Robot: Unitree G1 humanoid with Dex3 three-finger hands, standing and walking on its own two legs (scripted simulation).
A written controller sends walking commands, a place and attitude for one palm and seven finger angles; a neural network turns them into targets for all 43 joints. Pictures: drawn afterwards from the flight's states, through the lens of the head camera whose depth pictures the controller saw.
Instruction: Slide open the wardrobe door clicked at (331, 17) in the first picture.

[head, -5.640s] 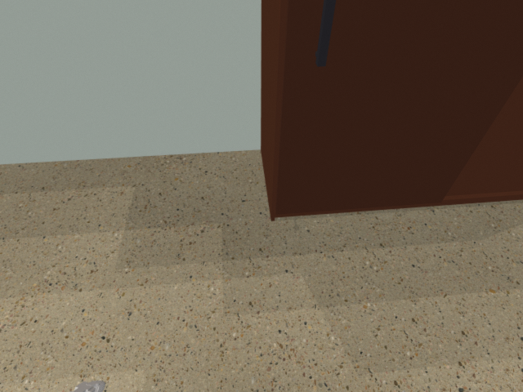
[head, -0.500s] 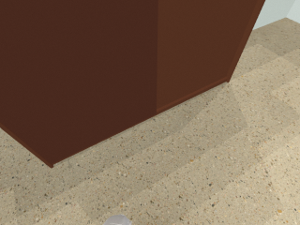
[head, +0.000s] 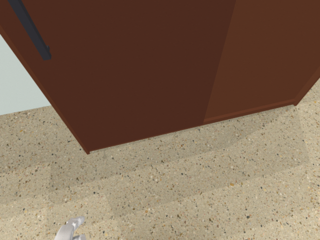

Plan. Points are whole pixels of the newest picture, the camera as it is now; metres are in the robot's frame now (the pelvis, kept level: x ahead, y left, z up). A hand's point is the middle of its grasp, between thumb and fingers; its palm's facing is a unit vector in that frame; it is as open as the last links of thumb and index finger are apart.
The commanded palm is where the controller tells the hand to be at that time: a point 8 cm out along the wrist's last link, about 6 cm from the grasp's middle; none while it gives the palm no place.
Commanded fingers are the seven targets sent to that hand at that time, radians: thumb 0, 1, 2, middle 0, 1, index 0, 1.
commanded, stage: turn to face it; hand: left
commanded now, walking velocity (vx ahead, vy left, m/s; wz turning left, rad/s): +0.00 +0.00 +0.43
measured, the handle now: (26, 15) +0.70 +0.44 +0.19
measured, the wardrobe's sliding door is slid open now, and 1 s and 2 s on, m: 0.00 0.00 0.00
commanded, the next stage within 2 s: take the last steps up to it in 0.32 s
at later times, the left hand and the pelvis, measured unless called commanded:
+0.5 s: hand out of the picture -0.05 +0.23 -0.19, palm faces +0.27 -0.93 -0.24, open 7.4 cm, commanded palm none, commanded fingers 0.00 0.90 0.90 -0.20 -0.30 -0.20 -0.30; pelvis -0.01 +0.02 +0.00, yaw +12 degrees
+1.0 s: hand out of the picture +0.07 +0.21 -0.15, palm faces +0.34 -0.91 -0.22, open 7.3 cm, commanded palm none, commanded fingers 0.00 0.90 0.90 -0.20 -0.30 -0.20 -0.30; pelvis +0.07 +0.02 +0.00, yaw +17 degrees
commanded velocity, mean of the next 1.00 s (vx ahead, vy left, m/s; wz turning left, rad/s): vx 0.18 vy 0.03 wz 0.18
